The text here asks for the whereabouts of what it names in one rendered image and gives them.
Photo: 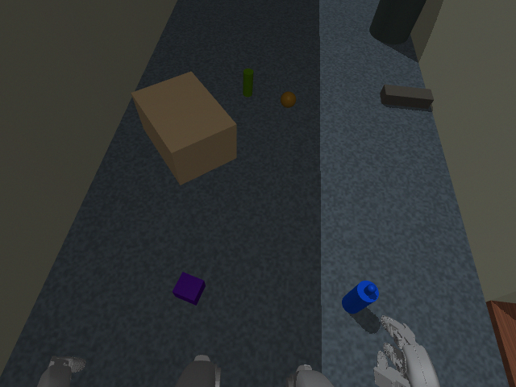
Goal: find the right robot hand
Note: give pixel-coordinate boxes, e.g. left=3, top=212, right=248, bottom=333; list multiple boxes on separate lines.
left=373, top=315, right=440, bottom=387

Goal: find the left robot hand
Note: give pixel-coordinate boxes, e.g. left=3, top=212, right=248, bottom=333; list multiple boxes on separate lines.
left=37, top=356, right=86, bottom=387

